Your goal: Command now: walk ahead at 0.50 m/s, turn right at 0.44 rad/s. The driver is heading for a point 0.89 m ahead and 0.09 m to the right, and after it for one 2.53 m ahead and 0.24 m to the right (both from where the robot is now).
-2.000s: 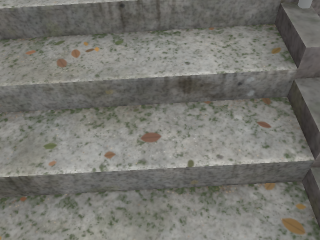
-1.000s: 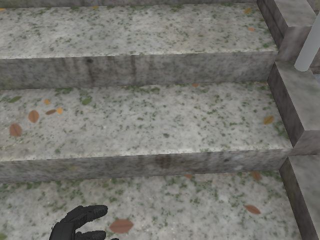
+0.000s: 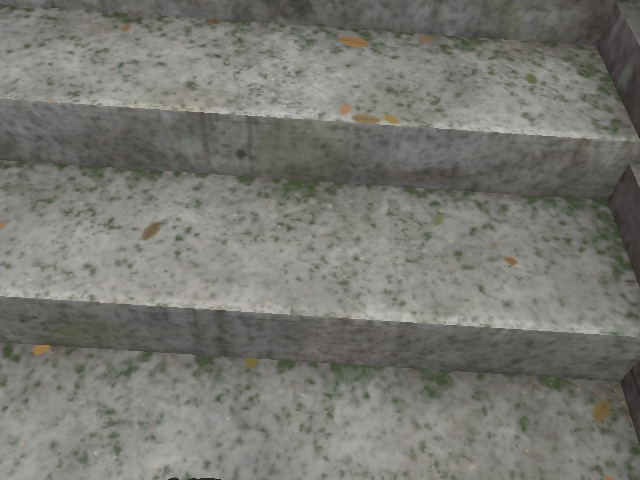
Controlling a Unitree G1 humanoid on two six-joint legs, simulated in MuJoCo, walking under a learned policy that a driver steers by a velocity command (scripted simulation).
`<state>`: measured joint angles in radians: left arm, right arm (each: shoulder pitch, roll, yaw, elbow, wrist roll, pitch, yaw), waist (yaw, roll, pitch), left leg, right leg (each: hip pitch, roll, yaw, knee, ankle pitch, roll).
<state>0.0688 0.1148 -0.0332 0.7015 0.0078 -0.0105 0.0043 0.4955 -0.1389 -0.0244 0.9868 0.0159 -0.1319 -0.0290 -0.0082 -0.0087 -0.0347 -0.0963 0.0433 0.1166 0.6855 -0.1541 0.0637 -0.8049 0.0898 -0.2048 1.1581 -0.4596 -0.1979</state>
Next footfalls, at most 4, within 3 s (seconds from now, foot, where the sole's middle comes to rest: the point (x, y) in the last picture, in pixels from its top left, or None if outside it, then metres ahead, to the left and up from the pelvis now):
0.44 left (289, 433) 0.49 0.06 -0.51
0.92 right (464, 273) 0.72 -0.24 -0.36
1.50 left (363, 76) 1.09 -0.07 -0.21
2.04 right None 1.45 -0.16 -0.06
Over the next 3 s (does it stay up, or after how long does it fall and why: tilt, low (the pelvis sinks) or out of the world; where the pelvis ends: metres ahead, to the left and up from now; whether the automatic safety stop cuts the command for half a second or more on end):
stays up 1.85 -0.17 0.70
